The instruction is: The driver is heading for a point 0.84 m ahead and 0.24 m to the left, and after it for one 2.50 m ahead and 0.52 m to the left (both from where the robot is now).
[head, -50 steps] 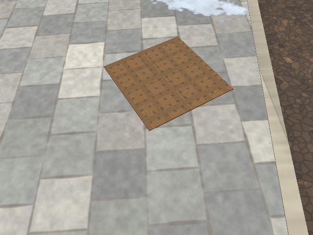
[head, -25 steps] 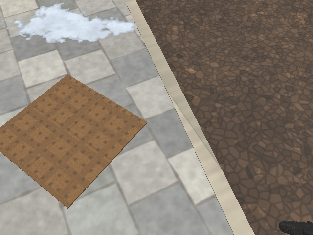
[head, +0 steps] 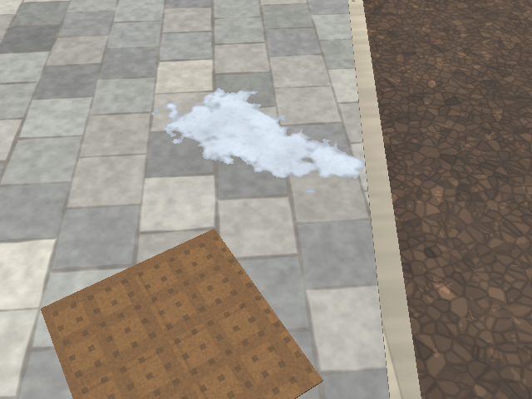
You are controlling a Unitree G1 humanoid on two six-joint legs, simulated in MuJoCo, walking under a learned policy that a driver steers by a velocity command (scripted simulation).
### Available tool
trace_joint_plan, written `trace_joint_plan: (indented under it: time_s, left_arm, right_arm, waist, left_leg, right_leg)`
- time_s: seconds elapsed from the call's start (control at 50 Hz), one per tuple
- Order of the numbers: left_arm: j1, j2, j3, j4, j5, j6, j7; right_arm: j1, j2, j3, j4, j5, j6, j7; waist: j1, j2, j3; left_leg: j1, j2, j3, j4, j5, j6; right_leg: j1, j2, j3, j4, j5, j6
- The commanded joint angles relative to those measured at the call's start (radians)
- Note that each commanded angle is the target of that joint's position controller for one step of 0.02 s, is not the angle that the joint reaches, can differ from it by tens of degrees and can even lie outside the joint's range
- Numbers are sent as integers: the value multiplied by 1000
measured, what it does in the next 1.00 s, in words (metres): walks ahead, turning left: left foot, then right foot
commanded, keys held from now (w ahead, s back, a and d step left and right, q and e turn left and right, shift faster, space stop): w+q+shift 0.64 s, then w+shift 0.08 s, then w+e+shift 0.28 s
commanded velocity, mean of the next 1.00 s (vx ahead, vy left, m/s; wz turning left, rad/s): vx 1.00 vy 0.00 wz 0.67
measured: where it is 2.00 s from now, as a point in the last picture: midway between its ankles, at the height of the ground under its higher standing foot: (148, 128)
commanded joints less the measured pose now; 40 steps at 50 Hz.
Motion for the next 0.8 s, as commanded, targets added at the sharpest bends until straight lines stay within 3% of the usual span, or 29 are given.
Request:
trace_joint_plan:
  time_s: [0.02, 0.08, 0.12, 0.16, 0.18, 0.2, 0.22, 0.24, 0.26, 0.28, 0.3, 0.32, 0.34, 0.36, 0.4, 0.44, 0.48, 0.54, 0.58, 0.6, 0.62, 0.64, 0.66, 0.68, 0.7, 0.72, 0.74, 0.76, 0.8]
  left_arm:
    - [-194, 87, 11, -95, 1, -34, 14]
    - [-140, 152, 24, -66, -2, -31, 18]
    - [-107, 220, 36, -55, 2, -17, 17]
    - [-127, 281, 52, -70, -7, 12, 20]
    - [-164, 290, 55, -93, -11, 16, 19]
    - [-189, 236, 39, -102, -16, 3, 18]
    - [-144, 35, -19, -144, 17, -36, 3]
    - [-59, 53, -41, -225, -27, -83, -6]
    - [-224, 160, -23, -240, -51, -104, -4]
    - [-276, 152, -22, -261, -60, -106, 2]
    - [-274, 133, -27, -232, -28, -96, 14]
    - [-229, 128, -23, -223, -14, -84, 12]
    - [-214, 139, -18, -212, -8, -66, 9]
    - [-221, 137, -15, -213, -3, -54, 9]
    - [-325, 109, -25, -253, 17, -45, 10]
    - [-462, 54, -39, -301, 25, -50, 3]
    - [-534, 26, -42, -330, 12, -56, -9]
    - [-563, 86, -11, -348, -33, -62, -13]
    - [-555, 123, 8, -351, -50, -67, -14]
    - [-473, 154, 28, -335, -55, -70, -11]
    - [-297, 186, 53, -305, -63, -67, -3]
    - [-40, 203, 57, -270, -60, -52, 12]
    - [24, 291, 63, -230, -4, -52, -5]
    - [1, 212, 53, -233, -2, -51, -23]
    - [-51, 131, 38, -235, -11, -41, -17]
    - [-83, 120, 31, -212, 0, -28, -15]
    - [-83, 120, 28, -185, 10, -21, -18]
    - [-99, 106, 19, -165, 17, -25, -19]
    - [-103, 49, -4, -133, -7, -29, -32]
  right_arm:
    - [-25, 28, 23, -80, -13, 2, 24]
    - [-155, 22, 27, -102, -16, -12, 54]
    - [-155, -30, 6, -109, -4, -18, 60]
    - [22, -115, -34, -79, 15, -7, 56]
    - [239, -188, -71, -21, 11, 6, 49]
    - [417, -233, -97, 47, 10, 22, 30]
    - [354, -288, -93, 43, 1, 26, 22]
    - [276, -271, -73, -29, -33, -7, 25]
    - [296, -198, -69, -39, -28, -26, 24]
    - [255, -188, -63, -25, -31, -48, 28]
    - [184, -159, -52, -29, -33, -64, 31]
    - [122, -156, -50, -41, -43, -71, 24]
    - [91, -127, -41, -45, -45, -71, 17]
    - [87, -106, -34, -36, -33, -69, 9]
    - [111, -89, -25, -18, -14, -68, -12]
    - [133, -88, -26, 6, -11, -61, -32]
    - [171, -109, -36, 29, -7, -51, -38]
    - [205, -105, -43, 57, 8, -50, -43]
    - [211, -94, -48, 73, 8, -39, -50]
    - [206, -101, -53, 75, -1, -32, -49]
    - [180, -106, -51, 68, -24, -25, -39]
    - [136, -51, -26, 35, -57, -23, -25]
    - [380, 107, 20, 5, -5, -32, -16]
    - [342, 26, 30, 18, 40, -29, -29]
    - [209, -53, 15, 18, 19, -25, -31]
    - [122, -72, 10, 6, -7, -27, -29]
    - [27, -57, 13, -24, -32, -39, -24]
    - [9, -27, 17, -42, -27, -44, -16]
    - [11, 11, 28, -41, -18, -47, -10]
  waist:
    - [-85, -86, 141]
    - [-40, -23, 157]
    - [-71, -94, 99]
    - [-197, -194, -17]
    - [-302, -196, -120]
    - [-368, -80, -151]
    - [-212, 301, -115]
    - [-138, 276, -379]
    - [-208, 56, -281]
    - [-145, -73, -104]
    - [-91, -183, -43]
    - [-35, -138, -14]
    - [-12, -110, 26]
    - [-4, -92, 55]
    - [-34, -98, 118]
    - [-88, -67, 144]
    - [-140, -36, 116]
    - [-154, 21, 84]
    - [-135, 47, 81]
    - [-88, 63, 28]
    - [17, 68, -89]
    - [136, 57, -280]
    - [-15, -472, -475]
    - [17, -511, -409]
    - [55, -340, -236]
    - [45, -151, -127]
    - [40, -76, -43]
    - [-3, -98, 5]
    - [-53, -139, 39]
  left_leg:
    - [-67, 64, -41, -179, 154, 7]
    - [85, 7, 86, -462, 286, 50]
    - [223, -89, 178, -520, 249, 85]
    - [426, -162, 210, -510, 114, 127]
    - [708, -179, 181, -535, 96, 168]
    - [1040, -137, 54, -622, 141, 210]
    - [1183, -35, -258, -623, 206, 292]
    - [1319, 167, -840, -908, -368, 477]
    - [1207, 161, -891, -1057, -499, 394]
    - [1012, 147, -838, -1097, -449, 359]
    - [845, 106, -747, -1082, -337, 326]
    - [713, 62, -678, -1070, -245, 334]
    - [621, 19, -607, -1087, -187, 331]
    - [560, -6, -545, -1098, -143, 326]
    - [433, -57, -433, -1120, -28, 308]
    - [346, -124, -344, -1096, 56, 265]
    - [294, -139, -334, -1089, 1, 217]
    - [430, -104, -427, -1019, -82, 183]
    - [579, -66, -472, -935, 22, 165]
    - [634, -60, -472, -841, 184, 148]
    - [649, -87, -434, -644, 358, 112]
    - [471, -105, -384, -329, 293, 80]
    - [122, -245, -273, 60, -381, 30]
    - [-20, -133, -206, 180, -292, 28]
    - [-45, -101, -156, 184, -197, 25]
    - [-11, -74, -124, 148, -151, 24]
    - [17, -60, -115, 88, -146, 32]
    - [55, -36, -135, 32, -141, 41]
    - [91, -15, -122, -73, -168, 50]
  right_leg:
    - [-85, -234, 68, -282, 311, -128]
    - [-42, -203, -63, -310, 465, -97]
    - [60, -213, -92, -206, 1017, -85]
    - [125, -241, -98, 88, 1462, -83]
    - [20, -237, -76, 344, 1491, -85]
    - [-253, -143, -63, 727, 938, -43]
    - [-611, 69, 20, 1185, -202, -6]
    - [-830, 89, 283, 1286, -210, -32]
    - [-837, 30, 316, 1174, -85, -65]
    - [-836, 6, 296, 1059, -19, -70]
    - [-742, -42, 307, 972, 27, -64]
    - [-667, -55, 323, 912, 55, -44]
    - [-627, -70, 322, 864, 59, -24]
    - [-610, -80, 310, 793, 65, -7]
    - [-574, -75, 256, 610, 135, 25]
    - [-494, -31, 211, 394, 354, 45]
    - [-354, 22, 180, 222, 517, 48]
    - [-301, 30, 254, 101, 540, 52]
    - [-321, 18, 276, 55, 452, 38]
    - [-247, 25, 264, 67, 386, 21]
    - [-71, 14, 238, 92, 335, -5]
    - [290, -101, 315, 232, 184, -36]
    - [635, -385, 929, 19, -262, -230]
    - [565, -409, 1152, -122, -599, -229]
    - [408, -348, 987, -147, -510, -194]
    - [257, -296, 826, -148, -307, -176]
    - [125, -245, 718, -153, -158, -182]
    - [27, -215, 652, -169, -87, -197]
    - [-53, -177, 596, -206, -10, -226]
